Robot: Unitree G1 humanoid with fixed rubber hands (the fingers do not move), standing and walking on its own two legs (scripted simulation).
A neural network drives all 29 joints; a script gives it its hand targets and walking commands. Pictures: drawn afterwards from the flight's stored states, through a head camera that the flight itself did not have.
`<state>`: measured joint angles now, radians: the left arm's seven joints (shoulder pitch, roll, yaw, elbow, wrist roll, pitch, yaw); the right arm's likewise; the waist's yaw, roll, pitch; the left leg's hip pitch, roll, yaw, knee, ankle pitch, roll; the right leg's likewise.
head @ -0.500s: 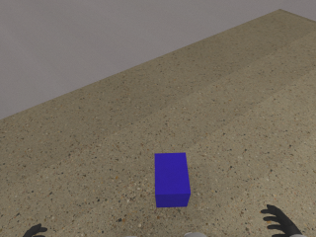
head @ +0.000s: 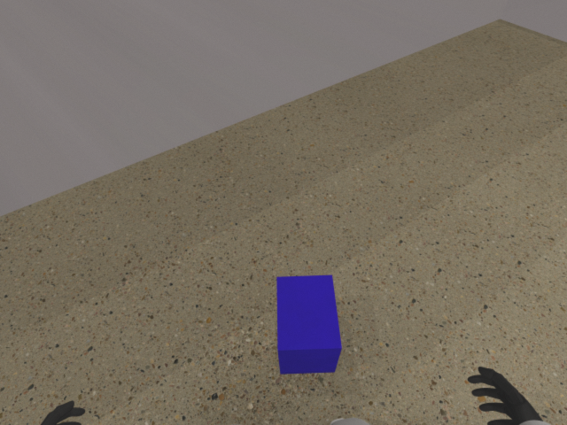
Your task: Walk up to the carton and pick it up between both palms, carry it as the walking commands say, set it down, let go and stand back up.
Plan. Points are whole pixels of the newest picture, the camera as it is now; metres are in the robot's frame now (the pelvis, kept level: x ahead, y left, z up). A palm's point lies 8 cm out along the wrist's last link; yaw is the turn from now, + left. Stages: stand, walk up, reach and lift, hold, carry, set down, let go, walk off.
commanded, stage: walk up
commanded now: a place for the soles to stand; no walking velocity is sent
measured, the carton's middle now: (306, 325) +0.50 -0.05 -0.63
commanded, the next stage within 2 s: none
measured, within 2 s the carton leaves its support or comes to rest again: neither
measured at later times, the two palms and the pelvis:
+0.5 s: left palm out of the picture +0.10 +0.33 -0.05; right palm (523, 419) +0.14 -0.31 -0.08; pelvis +0.00 +0.00 +0.00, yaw +0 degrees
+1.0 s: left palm out of the picture +0.11 +0.33 -0.05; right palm (525, 420) +0.14 -0.31 -0.08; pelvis +0.00 +0.00 +0.00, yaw +0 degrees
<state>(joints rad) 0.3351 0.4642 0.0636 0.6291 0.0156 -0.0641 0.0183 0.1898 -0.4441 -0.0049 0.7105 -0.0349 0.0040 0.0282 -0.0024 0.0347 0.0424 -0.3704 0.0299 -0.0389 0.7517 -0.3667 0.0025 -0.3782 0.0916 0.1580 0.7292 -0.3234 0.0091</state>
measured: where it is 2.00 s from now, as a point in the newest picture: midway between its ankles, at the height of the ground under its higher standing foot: outside the picture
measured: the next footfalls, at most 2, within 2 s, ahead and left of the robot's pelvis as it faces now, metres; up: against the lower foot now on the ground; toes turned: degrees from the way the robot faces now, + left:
none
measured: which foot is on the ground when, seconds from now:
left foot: down 0.00-1.00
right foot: down 0.00-1.00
